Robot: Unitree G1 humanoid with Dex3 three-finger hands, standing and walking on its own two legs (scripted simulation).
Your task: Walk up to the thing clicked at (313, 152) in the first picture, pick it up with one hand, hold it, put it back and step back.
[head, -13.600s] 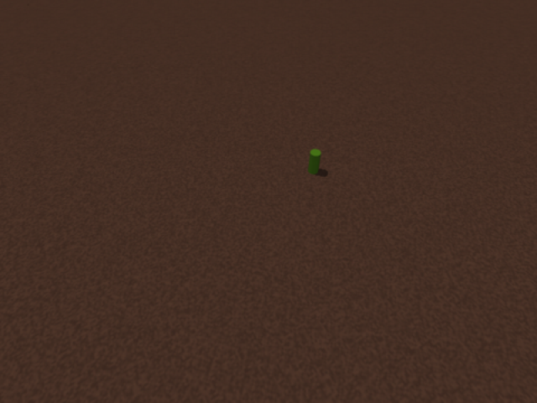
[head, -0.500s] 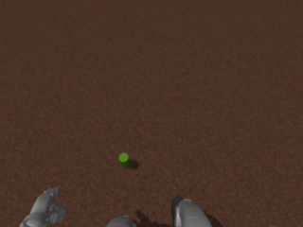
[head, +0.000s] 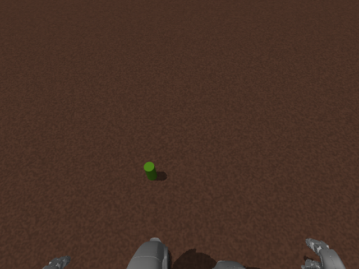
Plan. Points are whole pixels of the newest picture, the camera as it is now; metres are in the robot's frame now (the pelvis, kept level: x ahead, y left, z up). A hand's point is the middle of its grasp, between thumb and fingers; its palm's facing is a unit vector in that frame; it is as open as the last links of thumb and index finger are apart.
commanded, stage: walk up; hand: left
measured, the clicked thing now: (150, 171) +0.60 +0.22 -0.68
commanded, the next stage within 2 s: stand in 1.64 s
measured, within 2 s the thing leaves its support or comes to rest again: neither
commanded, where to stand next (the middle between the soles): +0.27 +0.02 m, yaw -1 degrees
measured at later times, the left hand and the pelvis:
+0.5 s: hand out of the picture -0.06 +0.26 -0.14, palm faces -0.01 -0.94 -0.34, open 7.4 cm; pelvis -0.11 -0.01 +0.02, yaw -1 degrees
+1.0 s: hand out of the picture -0.01 +0.28 -0.14, palm faces +0.01 -0.93 -0.37, open 7.4 cm; pelvis -0.09 +0.01 +0.01, yaw +0 degrees
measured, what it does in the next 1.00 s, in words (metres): steps on the spot: left foot, then right foot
